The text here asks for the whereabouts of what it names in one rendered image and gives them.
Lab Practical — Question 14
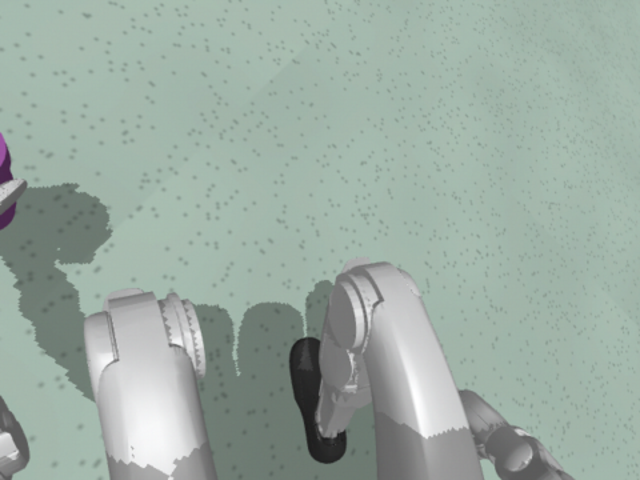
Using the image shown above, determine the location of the left robot hand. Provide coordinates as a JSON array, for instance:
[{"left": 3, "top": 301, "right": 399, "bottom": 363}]
[{"left": 0, "top": 178, "right": 28, "bottom": 215}]

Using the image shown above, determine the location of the cup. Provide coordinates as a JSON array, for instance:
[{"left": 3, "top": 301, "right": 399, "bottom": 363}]
[{"left": 0, "top": 132, "right": 16, "bottom": 230}]

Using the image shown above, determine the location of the right robot hand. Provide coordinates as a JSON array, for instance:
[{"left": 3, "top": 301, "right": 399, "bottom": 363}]
[{"left": 457, "top": 387, "right": 510, "bottom": 460}]

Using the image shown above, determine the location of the left robot arm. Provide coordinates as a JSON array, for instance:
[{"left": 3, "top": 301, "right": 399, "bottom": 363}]
[{"left": 0, "top": 395, "right": 30, "bottom": 480}]

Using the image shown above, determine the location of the right robot arm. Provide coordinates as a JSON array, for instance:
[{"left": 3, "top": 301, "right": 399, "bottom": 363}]
[{"left": 485, "top": 425, "right": 575, "bottom": 480}]

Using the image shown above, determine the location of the right robot foot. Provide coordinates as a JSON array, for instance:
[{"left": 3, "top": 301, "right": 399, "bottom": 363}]
[{"left": 289, "top": 337, "right": 347, "bottom": 464}]

